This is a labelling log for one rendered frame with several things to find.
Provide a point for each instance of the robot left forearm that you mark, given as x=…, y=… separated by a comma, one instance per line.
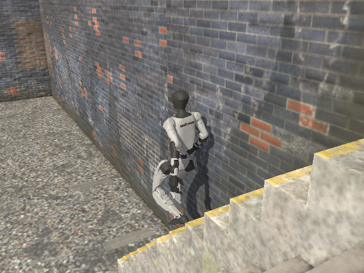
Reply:
x=174, y=159

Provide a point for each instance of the robot left hand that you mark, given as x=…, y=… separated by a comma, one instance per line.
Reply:
x=173, y=183

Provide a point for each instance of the robot right upper arm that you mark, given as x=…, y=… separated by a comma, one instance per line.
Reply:
x=200, y=125

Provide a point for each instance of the robot left upper arm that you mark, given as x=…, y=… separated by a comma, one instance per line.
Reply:
x=168, y=125

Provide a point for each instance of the robot right forearm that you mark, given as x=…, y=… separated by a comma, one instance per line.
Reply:
x=199, y=142

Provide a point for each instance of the robot right hand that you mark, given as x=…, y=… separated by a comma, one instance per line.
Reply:
x=192, y=150

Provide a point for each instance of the humanoid robot head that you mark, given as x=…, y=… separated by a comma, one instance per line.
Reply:
x=180, y=99

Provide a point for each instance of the robot torso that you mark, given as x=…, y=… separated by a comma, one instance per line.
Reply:
x=185, y=129

